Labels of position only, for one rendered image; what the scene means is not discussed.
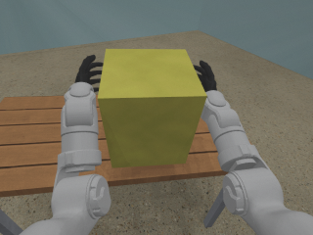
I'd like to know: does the right robot hand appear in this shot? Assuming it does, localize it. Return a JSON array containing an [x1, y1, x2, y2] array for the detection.
[[193, 60, 217, 92]]

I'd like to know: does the left robot hand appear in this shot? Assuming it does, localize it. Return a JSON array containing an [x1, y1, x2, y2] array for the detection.
[[75, 55, 104, 92]]

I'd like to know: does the robot left upper arm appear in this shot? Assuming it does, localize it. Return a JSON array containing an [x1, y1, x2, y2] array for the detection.
[[20, 173, 112, 235]]

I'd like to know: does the robot right upper arm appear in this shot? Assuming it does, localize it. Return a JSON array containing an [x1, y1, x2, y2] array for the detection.
[[222, 167, 313, 235]]

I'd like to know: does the left robot forearm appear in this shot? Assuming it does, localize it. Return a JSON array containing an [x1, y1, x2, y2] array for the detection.
[[51, 81, 102, 213]]

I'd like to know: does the carton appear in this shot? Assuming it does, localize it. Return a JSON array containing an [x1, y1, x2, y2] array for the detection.
[[97, 49, 207, 168]]

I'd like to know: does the table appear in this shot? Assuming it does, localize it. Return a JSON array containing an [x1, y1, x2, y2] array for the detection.
[[0, 95, 252, 235]]

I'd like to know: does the right robot forearm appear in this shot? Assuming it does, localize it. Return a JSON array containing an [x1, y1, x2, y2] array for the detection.
[[201, 90, 284, 202]]

